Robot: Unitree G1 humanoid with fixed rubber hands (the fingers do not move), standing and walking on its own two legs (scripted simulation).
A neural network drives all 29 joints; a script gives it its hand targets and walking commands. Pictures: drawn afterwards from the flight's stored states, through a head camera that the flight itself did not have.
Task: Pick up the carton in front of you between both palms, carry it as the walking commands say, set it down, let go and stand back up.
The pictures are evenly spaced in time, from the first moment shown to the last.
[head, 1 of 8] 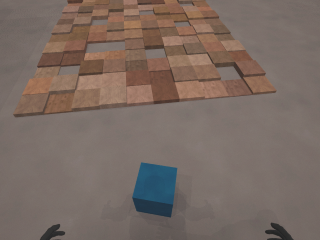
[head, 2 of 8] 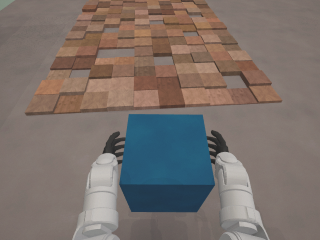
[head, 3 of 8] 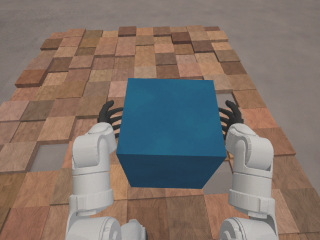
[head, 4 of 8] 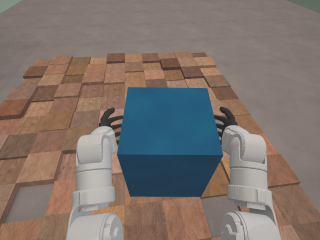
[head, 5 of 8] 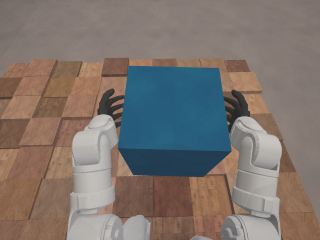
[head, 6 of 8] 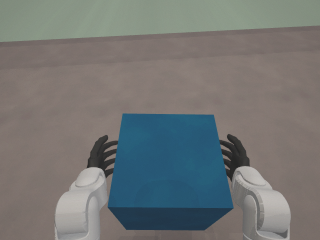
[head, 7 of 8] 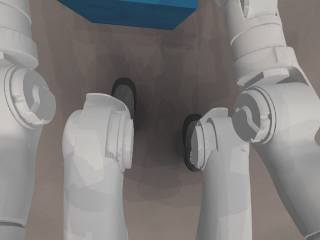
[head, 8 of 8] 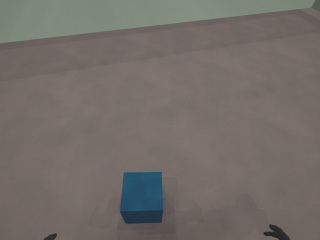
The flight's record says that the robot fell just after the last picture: no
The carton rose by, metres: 0.79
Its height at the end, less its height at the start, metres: +0.00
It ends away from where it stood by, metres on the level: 7.24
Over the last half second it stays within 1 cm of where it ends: yes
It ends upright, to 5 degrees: yes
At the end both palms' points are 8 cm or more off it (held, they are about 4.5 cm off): yes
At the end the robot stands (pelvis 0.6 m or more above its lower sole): yes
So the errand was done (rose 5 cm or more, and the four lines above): yes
